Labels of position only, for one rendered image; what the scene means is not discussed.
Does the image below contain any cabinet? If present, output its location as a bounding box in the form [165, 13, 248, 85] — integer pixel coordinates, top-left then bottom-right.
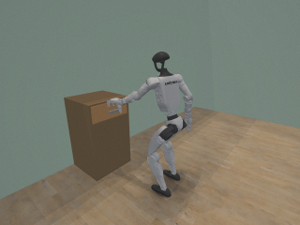
[64, 90, 131, 181]

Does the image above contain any handle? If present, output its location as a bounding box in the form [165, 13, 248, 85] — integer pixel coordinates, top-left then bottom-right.
[107, 109, 119, 114]

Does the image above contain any left robot upper arm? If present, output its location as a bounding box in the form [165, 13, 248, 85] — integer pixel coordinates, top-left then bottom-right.
[134, 77, 160, 100]

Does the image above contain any drawer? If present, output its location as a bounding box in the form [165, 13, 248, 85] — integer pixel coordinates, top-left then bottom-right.
[90, 103, 128, 125]

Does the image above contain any right robot upper arm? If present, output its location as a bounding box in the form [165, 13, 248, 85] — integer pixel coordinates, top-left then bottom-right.
[174, 74, 193, 102]

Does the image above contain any left robot forearm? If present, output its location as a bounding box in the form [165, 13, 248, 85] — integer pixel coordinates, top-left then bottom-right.
[116, 91, 137, 106]

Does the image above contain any right robot forearm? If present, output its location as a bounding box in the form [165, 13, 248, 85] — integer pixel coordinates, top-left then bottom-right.
[184, 99, 193, 118]

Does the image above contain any robot torso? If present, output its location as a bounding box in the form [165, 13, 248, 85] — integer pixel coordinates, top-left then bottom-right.
[154, 75, 184, 134]

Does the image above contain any left robot hand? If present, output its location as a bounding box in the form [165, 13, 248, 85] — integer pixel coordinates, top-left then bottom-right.
[107, 97, 122, 113]

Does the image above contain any left robot foot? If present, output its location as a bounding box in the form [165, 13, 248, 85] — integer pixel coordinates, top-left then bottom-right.
[151, 184, 172, 198]

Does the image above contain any right robot hand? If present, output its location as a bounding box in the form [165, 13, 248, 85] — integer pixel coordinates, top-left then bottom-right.
[183, 117, 192, 132]

